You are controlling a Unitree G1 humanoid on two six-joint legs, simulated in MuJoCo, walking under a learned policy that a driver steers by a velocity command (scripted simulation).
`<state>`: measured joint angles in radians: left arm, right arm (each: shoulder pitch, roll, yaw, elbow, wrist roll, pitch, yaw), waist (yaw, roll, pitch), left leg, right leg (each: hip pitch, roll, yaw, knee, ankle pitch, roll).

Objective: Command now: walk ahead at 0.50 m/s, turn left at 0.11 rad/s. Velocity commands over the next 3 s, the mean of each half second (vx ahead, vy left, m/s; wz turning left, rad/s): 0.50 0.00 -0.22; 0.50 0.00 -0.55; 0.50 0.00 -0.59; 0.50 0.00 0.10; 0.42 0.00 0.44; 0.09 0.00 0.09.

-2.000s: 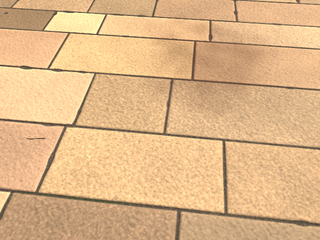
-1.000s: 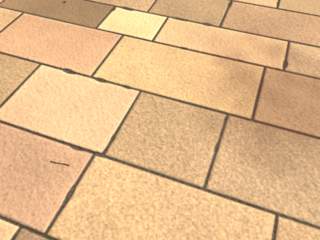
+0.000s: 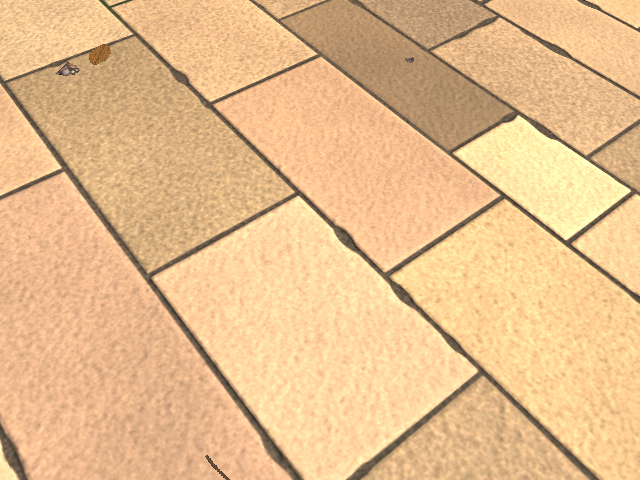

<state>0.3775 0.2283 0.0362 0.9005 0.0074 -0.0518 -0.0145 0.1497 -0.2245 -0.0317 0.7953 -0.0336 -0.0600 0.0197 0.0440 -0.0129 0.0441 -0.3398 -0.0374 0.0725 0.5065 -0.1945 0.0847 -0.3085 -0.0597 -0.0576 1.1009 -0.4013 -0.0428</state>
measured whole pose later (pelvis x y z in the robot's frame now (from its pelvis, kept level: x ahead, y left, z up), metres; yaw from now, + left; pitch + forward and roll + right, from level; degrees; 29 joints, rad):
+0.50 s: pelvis +0.27 -0.04 -0.02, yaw -11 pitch +1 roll +0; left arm 0.13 0.24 0.05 0.79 0.03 -0.04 -0.04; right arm 0.36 -0.22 -0.03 0.94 -0.02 -0.07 -0.01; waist -0.02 0.01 0.05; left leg -0.11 0.01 0.12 0.99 -0.43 0.03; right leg -0.45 0.08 -0.10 0.61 -0.17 -0.15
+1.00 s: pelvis +0.55 -0.08 -0.01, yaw -28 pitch +2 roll +0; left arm 0.43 0.31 0.08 0.84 0.00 -0.04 0.00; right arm 0.04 -0.26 -0.01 0.69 -0.05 -0.08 0.00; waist 0.09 -0.01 0.03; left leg -0.46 -0.01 0.00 0.55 -0.10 0.02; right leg -0.10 0.14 0.20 0.71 -0.49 -0.08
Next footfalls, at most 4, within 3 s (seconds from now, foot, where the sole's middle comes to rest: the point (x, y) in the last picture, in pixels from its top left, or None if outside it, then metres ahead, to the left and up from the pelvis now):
0.44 right None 0.39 -0.12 -0.77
0.96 left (357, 361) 0.72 -0.04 -0.77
1.50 right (504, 339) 0.80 -0.39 -0.77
2.06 left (524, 235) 1.12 -0.49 -0.77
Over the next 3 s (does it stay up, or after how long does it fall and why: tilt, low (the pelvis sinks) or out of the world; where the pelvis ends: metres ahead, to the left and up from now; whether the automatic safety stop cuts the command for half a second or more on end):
stays up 1.21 -0.62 0.01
